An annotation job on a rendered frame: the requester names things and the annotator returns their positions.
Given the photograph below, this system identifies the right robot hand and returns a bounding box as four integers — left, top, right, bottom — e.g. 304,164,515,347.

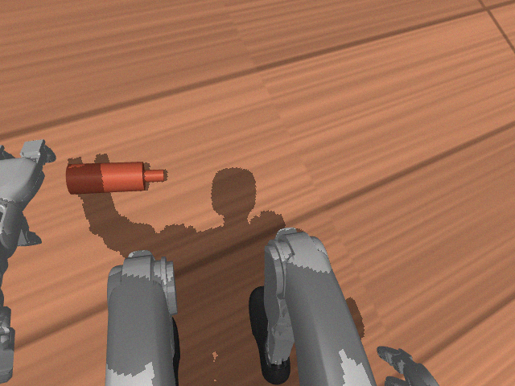
377,346,439,386

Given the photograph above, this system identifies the bottle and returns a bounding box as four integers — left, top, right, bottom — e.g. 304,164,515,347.
66,162,164,195

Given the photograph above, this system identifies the left robot arm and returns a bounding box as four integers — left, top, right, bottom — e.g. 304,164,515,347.
0,200,24,384

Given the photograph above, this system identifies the left robot hand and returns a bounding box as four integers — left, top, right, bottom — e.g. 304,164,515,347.
0,139,56,247

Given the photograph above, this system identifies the right robot foot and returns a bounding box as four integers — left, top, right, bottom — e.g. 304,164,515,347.
249,286,290,385

